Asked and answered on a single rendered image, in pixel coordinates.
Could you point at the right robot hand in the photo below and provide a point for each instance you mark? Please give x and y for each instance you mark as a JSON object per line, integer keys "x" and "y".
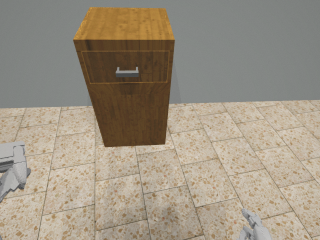
{"x": 259, "y": 232}

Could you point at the handle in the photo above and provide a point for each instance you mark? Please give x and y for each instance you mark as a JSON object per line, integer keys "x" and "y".
{"x": 127, "y": 73}

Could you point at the left robot hand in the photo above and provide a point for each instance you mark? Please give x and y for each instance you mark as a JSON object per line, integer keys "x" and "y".
{"x": 13, "y": 164}

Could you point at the drawer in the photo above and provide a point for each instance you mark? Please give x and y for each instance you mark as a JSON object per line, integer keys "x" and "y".
{"x": 102, "y": 65}

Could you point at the cabinet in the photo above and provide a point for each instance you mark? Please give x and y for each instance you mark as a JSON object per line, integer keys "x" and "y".
{"x": 128, "y": 113}

